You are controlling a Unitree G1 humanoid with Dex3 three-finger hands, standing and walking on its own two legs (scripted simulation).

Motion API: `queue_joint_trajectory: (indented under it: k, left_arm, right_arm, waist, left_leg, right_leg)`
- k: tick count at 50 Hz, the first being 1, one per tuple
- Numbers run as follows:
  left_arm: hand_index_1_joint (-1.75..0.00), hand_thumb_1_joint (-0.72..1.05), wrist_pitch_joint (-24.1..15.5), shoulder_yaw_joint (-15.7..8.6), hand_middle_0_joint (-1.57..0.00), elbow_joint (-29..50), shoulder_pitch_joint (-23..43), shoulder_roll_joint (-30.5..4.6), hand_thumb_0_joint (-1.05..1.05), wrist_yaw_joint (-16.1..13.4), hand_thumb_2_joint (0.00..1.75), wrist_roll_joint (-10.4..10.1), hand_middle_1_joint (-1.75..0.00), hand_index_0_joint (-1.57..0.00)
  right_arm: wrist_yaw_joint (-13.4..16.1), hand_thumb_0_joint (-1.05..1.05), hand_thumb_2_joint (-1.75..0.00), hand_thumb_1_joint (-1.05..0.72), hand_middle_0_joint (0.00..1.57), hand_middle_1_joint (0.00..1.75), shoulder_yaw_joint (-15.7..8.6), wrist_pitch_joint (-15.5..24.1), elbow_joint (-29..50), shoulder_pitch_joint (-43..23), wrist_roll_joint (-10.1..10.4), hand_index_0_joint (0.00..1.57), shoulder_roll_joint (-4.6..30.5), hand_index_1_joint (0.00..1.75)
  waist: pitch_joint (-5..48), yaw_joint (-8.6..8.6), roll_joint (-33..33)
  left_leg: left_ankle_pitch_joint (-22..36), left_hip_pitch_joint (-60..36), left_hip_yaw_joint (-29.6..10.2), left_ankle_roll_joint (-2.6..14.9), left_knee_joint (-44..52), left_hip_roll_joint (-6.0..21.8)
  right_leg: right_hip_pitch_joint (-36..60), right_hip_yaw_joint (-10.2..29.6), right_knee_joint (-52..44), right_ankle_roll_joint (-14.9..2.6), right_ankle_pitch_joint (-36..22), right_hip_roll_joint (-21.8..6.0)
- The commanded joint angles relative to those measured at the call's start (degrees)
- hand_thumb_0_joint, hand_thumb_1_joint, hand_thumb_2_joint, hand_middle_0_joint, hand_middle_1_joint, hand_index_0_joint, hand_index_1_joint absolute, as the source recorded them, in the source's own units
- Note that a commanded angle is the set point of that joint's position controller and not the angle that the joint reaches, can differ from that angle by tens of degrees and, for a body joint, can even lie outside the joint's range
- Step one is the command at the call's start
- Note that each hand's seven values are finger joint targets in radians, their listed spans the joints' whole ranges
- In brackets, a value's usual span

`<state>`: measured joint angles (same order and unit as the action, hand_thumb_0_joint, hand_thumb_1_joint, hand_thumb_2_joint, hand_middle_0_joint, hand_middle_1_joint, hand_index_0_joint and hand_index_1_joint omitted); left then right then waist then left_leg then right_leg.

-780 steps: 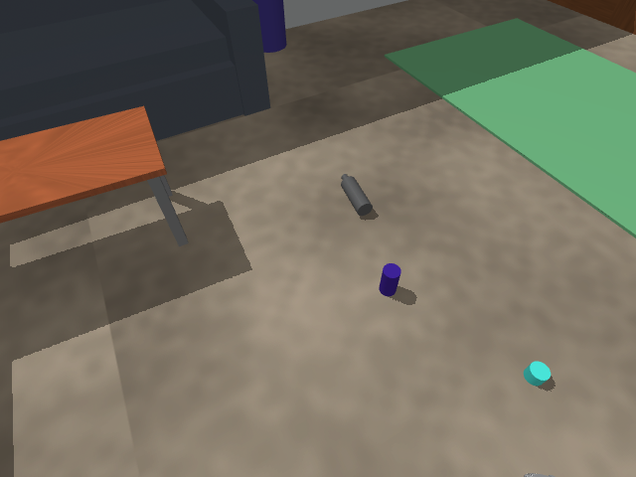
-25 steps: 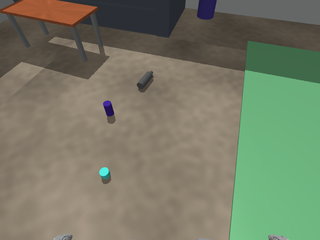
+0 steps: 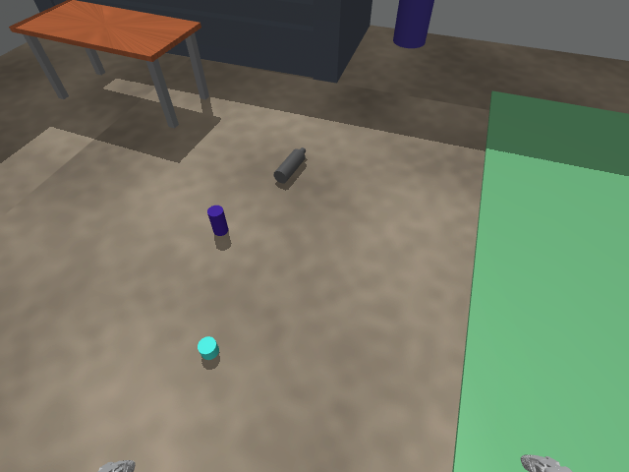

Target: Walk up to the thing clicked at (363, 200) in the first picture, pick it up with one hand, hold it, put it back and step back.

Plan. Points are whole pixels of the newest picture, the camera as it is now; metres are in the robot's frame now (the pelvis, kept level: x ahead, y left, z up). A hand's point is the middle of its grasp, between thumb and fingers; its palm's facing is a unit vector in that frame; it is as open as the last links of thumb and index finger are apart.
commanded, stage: stand
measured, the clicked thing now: (292, 163) +1.53 +0.13 -0.74
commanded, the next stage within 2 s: none
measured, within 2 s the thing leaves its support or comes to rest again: neither
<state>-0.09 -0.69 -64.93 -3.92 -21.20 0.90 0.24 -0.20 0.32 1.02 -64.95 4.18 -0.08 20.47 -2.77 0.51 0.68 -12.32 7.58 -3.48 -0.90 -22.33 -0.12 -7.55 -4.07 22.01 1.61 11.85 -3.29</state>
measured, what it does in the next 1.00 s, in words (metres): stands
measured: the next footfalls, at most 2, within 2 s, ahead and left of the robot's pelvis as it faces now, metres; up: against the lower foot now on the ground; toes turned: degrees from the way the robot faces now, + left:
none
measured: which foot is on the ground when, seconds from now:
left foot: down 0.00-1.00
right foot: down 0.00-1.00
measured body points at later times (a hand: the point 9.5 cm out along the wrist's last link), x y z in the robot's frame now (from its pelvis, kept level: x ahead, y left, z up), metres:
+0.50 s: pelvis -0.01 -0.01 +0.00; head -0.01 -0.01 +0.45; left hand +0.07 +0.29 -0.13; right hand +0.07 -0.31 -0.13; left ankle +0.00 +0.13 -0.74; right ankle +0.00 -0.13 -0.74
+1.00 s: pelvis +0.00 -0.02 +0.00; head +0.01 -0.02 +0.45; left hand +0.08 +0.28 -0.13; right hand +0.06 -0.32 -0.13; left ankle +0.00 +0.13 -0.74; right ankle +0.00 -0.14 -0.74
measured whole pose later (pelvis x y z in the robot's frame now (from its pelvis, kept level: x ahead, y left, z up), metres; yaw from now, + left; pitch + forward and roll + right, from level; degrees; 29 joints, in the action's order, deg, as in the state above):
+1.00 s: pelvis +0.00 -0.02 +0.00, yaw -1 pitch -2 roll +0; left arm -0.4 -0.2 -65.7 -5.4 -20.3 0.6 0.4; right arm -0.6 0.6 0.1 -66.3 6.2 -0.3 20.4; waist -2.8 0.0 -0.3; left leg -10.3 6.3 -2.9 -2.7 -18.5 2.0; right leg -7.5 -3.6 19.7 -0.1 10.3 -1.1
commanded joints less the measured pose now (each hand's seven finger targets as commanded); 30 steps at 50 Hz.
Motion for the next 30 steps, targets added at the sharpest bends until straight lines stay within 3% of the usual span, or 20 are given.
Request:
queue_joint_trajectory:
  k: [1,5,17,21,24,30]
  left_arm:
    - [-0.3,0.9,-1.6,-1.8,-0.2,3.0,3.2,-11.9,0.0,-1.0,0.9,-0.2,-0.3,-0.2]
    - [-0.3,0.9,-1.5,-1.7,-0.2,2.4,2.8,-11.6,0.0,-1.1,0.9,-0.1,-0.3,-0.2]
    - [-0.3,0.9,-1.7,-1.7,-0.2,2.0,2.3,-11.7,0.0,-1.1,0.9,0.0,-0.3,-0.2]
    - [-0.3,0.9,-1.7,-1.6,-0.2,1.9,2.1,-11.8,0.0,-1.2,0.9,0.1,-0.3,-0.2]
    - [-0.3,0.9,-1.4,-1.7,-0.2,1.8,1.7,-11.8,0.0,-1.1,0.9,0.1,-0.3,-0.2]
    - [-0.3,0.9,-1.5,-1.8,-0.2,2.3,1.7,-12.1,0.0,-1.1,0.9,0.2,-0.3,-0.2]
  right_arm:
    - [1.0,0.0,-0.9,-0.9,0.2,0.3,-2.4,1.2,2.7,-3.3,0.0,0.2,12.2,0.3]
    - [0.9,0.0,-0.9,-0.9,0.2,0.3,-2.5,0.9,2.4,-4.0,0.0,0.2,12.2,0.3]
    - [0.7,0.0,-0.9,-0.9,0.2,0.3,-2.4,0.9,1.8,-3.6,-0.1,0.2,11.8,0.3]
    - [0.5,0.0,-0.9,-0.9,0.2,0.3,-2.4,0.6,1.7,-3.4,-0.2,0.2,11.4,0.3]
    - [0.5,0.0,-0.9,-0.9,0.2,0.3,-2.3,0.4,1.3,-2.4,-0.4,0.2,11.6,0.3]
    - [0.4,0.0,-0.9,-0.9,0.2,0.3,-2.4,0.6,1.7,-1.9,-0.4,0.2,11.5,0.3]
  waist:
    - [4.5,-0.12,-1.2]
    - [5.1,0.11,-1.8]
    - [5.5,-0.1,-1.2]
    - [4.3,-0.04,0.2]
    - [2.1,-0.2,-1.3]
    - [3.7,-0.12,-0.5]
  left_leg:
    - [16.2,0.7,-4.3,1.6,4.5,6.8]
    - [12.9,0.8,-4.0,1.48,6.0,6.6]
    - [13.0,-0.9,-3.2,1.27,6.4,6.7]
    - [9.0,0.4,-3.5,1.28,7.1,6.6]
    - [2.0,1.8,-3.3,1.23,8.2,6.0]
    - [5.7,1.8,-3.7,1.47,7.5,6.5]
  right_leg:
    - [3.3,5.5,-4.6,-2.48,-8.7,-5.0]
    - [3.9,5.4,-5.3,-2.34,-6.8,-4.9]
    - [3.5,5.9,-6.0,-2.29,-7.7,-5.2]
    - [2.8,5.8,-6.9,-2.23,-4.1,-5.0]
    - [0.2,6.1,-7.3,-2.17,1.5,-4.4]
    - [2.0,6.6,-6.6,-2.48,-1.3,-4.8]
